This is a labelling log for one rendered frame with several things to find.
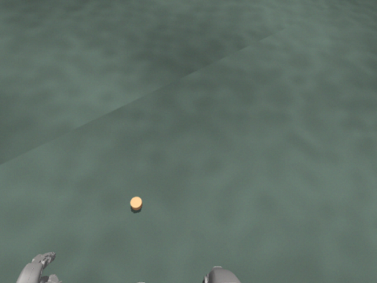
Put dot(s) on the left robot hand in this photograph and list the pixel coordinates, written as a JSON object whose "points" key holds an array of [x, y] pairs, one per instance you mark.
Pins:
{"points": [[32, 272]]}

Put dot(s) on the tin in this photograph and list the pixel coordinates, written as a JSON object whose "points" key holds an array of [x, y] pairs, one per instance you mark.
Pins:
{"points": [[136, 203]]}

